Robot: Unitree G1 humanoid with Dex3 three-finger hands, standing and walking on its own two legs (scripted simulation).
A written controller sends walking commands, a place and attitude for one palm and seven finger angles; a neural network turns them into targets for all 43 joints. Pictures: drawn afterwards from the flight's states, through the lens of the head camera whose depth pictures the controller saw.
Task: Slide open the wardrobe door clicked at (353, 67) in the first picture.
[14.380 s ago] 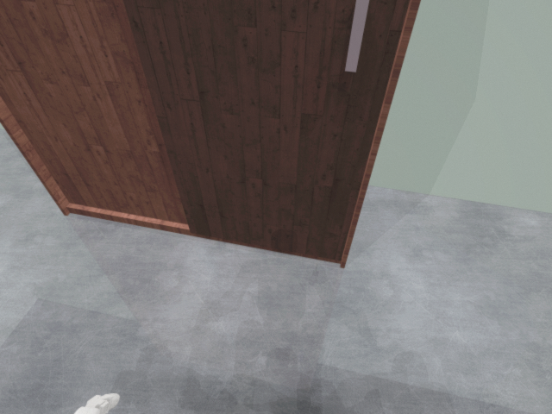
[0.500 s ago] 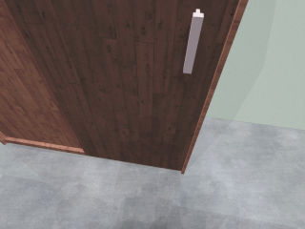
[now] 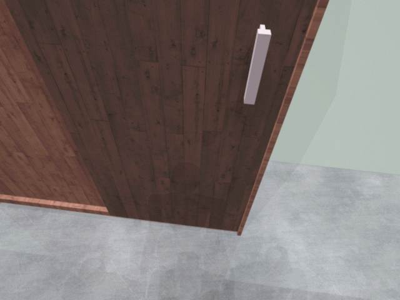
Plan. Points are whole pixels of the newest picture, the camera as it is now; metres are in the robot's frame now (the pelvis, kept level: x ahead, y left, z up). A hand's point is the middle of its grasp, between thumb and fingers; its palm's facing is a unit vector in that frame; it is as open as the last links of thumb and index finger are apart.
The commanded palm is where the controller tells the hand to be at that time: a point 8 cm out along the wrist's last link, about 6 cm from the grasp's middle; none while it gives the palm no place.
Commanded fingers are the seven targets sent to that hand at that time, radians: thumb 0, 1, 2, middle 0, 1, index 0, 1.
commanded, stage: shuffle to correct the standing spot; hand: right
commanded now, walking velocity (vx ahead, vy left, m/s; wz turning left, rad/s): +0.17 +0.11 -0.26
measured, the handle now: (255, 65) +0.58 -0.09 +0.20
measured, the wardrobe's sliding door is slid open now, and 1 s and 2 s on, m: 0.00 0.00 0.00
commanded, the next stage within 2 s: come to a stop and stand still in 0.40 s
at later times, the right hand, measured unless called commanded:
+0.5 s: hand out of the picture +0.15 -0.17 -0.18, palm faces +0.07 +0.97 -0.24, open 7.3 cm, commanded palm none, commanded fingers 0.00 -0.90 -0.90 0.20 0.30 0.20 0.30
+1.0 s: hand (263, 265) +0.26 -0.15 -0.17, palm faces +0.14 +0.95 -0.29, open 7.4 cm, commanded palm none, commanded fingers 0.00 -0.90 -0.90 0.20 0.30 0.20 0.30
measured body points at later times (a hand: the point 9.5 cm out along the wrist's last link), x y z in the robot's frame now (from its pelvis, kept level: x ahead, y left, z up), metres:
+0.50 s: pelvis +0.12 +0.04 -0.01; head +0.17 +0.04 +0.44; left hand +0.05 +0.25 -0.16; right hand +0.14 -0.22 -0.16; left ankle +0.15 +0.17 -0.73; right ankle +0.04 -0.11 -0.74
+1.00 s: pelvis +0.20 +0.07 -0.01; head +0.29 +0.07 +0.43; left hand +0.34 +0.29 -0.16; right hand +0.25 -0.20 -0.15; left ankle +0.18 +0.19 -0.71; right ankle +0.16 -0.04 -0.74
